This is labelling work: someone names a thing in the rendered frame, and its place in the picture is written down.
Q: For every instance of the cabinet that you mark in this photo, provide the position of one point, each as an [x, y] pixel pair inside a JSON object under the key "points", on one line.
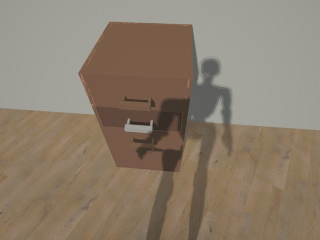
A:
{"points": [[142, 62]]}

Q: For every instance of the drawer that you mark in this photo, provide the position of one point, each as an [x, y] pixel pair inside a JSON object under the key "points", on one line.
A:
{"points": [[162, 120]]}

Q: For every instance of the handle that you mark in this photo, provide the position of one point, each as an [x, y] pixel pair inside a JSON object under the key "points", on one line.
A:
{"points": [[138, 128], [134, 105], [141, 146]]}

